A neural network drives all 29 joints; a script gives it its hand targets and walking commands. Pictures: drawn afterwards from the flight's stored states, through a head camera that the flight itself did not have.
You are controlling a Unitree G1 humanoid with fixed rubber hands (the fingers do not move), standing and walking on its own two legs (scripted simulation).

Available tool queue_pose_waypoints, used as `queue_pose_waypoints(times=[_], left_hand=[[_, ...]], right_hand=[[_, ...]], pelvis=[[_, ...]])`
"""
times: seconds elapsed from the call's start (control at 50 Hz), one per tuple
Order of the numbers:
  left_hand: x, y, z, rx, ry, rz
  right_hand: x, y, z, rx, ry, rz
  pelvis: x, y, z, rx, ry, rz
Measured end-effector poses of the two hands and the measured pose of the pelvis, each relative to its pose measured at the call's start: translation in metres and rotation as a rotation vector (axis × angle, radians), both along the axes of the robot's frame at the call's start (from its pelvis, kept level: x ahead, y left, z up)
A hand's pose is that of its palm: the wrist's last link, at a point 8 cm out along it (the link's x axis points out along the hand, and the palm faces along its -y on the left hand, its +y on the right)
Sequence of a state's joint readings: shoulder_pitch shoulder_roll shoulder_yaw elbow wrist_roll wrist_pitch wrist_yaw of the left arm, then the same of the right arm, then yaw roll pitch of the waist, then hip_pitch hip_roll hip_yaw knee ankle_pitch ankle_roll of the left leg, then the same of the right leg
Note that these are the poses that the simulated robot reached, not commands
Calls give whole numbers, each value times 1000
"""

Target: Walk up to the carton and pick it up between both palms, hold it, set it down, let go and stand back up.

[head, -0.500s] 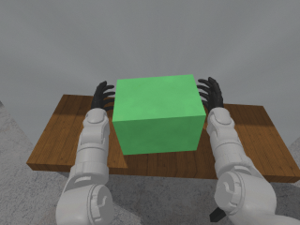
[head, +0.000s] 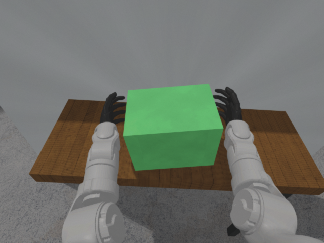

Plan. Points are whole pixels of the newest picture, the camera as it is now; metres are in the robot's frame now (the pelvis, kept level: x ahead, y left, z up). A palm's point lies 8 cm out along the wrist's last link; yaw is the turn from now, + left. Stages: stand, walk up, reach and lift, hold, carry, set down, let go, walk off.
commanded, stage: set down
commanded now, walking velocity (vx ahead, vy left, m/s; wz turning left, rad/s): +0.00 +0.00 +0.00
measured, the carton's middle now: (171, 128) +0.43 -0.01 +0.05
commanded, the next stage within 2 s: none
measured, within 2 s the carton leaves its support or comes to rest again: rests again in 1.48 s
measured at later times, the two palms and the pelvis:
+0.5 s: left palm (111, 124) +0.40 +0.15 +0.10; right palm (234, 122) +0.41 -0.17 +0.11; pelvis +0.00 +0.00 +0.00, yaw -1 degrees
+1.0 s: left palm (114, 123) +0.40 +0.14 +0.09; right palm (235, 129) +0.40 -0.18 +0.09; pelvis +0.00 +0.00 +0.00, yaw -2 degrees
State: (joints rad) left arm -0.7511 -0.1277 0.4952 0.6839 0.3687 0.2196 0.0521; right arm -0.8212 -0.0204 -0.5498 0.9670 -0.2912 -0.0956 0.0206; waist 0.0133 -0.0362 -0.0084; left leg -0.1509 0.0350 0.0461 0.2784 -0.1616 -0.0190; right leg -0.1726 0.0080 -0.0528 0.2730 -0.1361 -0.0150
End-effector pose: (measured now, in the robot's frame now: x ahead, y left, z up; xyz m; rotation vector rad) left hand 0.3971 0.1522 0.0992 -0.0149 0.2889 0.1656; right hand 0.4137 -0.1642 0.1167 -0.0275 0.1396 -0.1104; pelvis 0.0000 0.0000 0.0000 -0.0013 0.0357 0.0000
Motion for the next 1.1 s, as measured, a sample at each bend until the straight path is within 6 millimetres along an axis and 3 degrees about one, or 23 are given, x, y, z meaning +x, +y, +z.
queue_pose_waypoints(times=[1.1], left_hand=[[5,-13,-9,-7,-49,-22]], right_hand=[[-13,-14,-27,-31,13,-35]], pelvis=[[1,5,0,5,5,-42]])
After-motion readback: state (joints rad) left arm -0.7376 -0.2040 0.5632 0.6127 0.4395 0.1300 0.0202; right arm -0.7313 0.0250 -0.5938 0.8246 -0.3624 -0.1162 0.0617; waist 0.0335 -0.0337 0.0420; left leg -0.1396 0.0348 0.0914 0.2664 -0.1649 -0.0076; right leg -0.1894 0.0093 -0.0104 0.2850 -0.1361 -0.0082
